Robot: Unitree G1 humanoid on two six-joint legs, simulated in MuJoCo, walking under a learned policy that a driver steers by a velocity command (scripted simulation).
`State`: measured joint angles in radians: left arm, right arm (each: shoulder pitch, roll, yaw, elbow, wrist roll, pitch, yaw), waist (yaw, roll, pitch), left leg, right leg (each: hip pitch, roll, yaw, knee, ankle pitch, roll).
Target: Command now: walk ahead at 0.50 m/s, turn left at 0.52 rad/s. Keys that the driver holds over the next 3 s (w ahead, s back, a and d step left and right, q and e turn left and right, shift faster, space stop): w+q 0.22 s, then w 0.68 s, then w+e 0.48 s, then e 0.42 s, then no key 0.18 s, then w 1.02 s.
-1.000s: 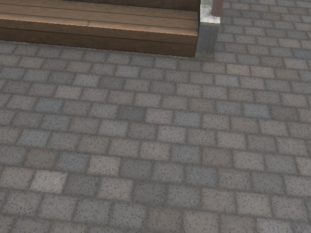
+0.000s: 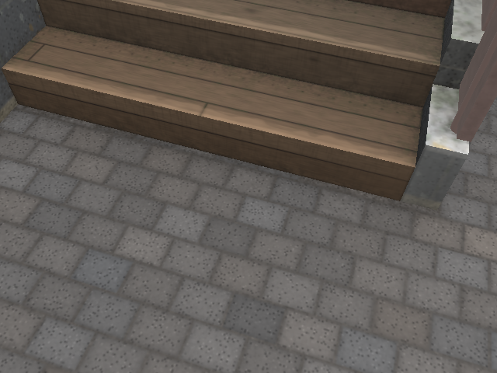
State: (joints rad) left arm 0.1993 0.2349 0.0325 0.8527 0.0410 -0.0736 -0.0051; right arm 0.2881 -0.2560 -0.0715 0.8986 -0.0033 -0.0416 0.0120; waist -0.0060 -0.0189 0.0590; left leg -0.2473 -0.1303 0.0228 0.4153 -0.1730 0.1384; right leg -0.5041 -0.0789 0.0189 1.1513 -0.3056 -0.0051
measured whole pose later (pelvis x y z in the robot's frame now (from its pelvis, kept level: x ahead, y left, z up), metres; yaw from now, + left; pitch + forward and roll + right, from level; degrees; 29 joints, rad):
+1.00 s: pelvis +0.53 +0.07 +0.00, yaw +12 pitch +0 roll -1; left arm 0.36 0.24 0.04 0.96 0.01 -0.06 -0.01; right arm 0.16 -0.23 -0.03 0.84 -0.03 -0.07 0.01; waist 0.04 -0.02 0.04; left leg -0.29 -0.02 0.10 0.46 -0.17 0.08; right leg -0.34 -0.01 0.00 1.09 -0.35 -0.07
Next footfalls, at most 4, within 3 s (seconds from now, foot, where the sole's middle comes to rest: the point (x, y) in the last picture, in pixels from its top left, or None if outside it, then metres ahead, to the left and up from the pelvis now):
0.36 right None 0.39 -0.11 -0.77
0.88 left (197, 324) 0.59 0.15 -0.77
1.42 right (244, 234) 0.89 0.03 -0.77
1.94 left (199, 207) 0.99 0.17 -0.77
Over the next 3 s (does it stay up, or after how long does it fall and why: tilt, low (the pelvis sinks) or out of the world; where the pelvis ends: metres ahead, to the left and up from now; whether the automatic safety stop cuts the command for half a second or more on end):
stays up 0.97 0.07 0.01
